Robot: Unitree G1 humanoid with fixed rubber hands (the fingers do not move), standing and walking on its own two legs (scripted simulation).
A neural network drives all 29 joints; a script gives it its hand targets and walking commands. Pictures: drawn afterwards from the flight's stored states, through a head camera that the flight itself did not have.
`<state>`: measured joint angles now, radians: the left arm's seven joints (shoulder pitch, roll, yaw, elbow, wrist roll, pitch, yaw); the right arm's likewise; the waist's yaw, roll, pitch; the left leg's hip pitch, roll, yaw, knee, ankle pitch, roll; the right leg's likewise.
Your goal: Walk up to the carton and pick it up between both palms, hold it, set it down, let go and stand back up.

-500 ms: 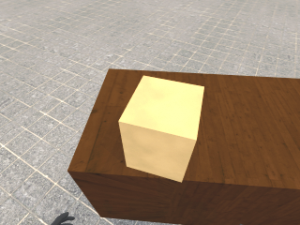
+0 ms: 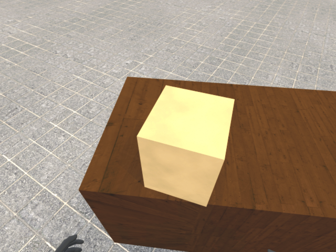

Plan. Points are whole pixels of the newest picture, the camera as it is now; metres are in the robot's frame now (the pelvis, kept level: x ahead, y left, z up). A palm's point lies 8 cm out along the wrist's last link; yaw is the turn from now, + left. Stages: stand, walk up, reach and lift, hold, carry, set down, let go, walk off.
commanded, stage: walk up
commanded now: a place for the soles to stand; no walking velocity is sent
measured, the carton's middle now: (186, 146) +0.42 -0.04 +0.00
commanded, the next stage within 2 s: reach and lift in 0.04 s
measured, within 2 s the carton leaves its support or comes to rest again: neither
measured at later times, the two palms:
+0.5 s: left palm (66, 251) +0.15 +0.24 -0.06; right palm out of the picture +0.11 -0.25 -0.05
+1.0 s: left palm (55, 232) +0.17 +0.26 -0.02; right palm out of the picture +0.14 -0.19 -0.03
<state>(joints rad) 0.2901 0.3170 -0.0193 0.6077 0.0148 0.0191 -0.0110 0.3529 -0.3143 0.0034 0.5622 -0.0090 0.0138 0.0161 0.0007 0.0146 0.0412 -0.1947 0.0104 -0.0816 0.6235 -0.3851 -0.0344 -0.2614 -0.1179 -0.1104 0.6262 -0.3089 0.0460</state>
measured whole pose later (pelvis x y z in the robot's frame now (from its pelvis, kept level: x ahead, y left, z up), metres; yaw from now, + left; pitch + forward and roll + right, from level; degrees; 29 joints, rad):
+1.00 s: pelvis -0.01 +0.00 +0.01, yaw -5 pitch -7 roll -1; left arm 0.21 0.35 0.06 0.44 -0.16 -0.02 -0.14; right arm 0.30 0.01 -0.01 0.44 0.00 -0.22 -0.18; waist 0.05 0.01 0.09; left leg -0.03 0.08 -0.01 0.46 -0.31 -0.05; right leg -0.10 -0.04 -0.05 0.39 -0.17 0.03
